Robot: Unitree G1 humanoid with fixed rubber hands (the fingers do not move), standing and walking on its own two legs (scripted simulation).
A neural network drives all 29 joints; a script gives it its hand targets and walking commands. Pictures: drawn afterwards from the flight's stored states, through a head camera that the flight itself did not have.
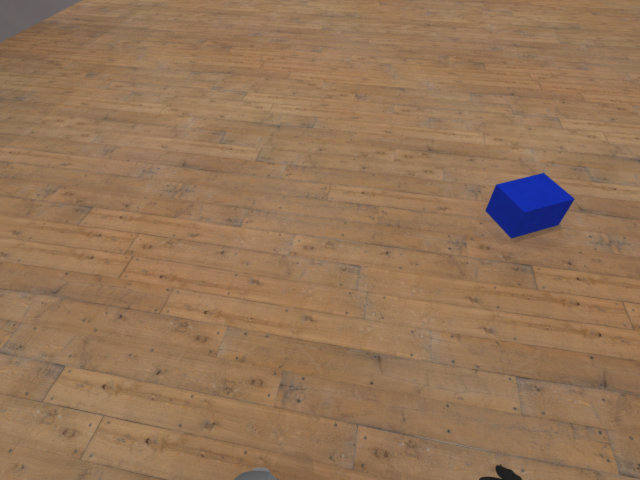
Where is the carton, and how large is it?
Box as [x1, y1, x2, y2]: [486, 173, 573, 237]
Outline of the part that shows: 573,198 542,173 497,184 490,198 486,211 510,237 514,237 558,224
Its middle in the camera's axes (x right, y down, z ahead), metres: +0.94 -0.13 +1.74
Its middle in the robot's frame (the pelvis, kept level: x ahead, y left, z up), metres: +1.44 -0.78 -0.71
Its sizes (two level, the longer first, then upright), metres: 0.254 0.189 0.157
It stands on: the floor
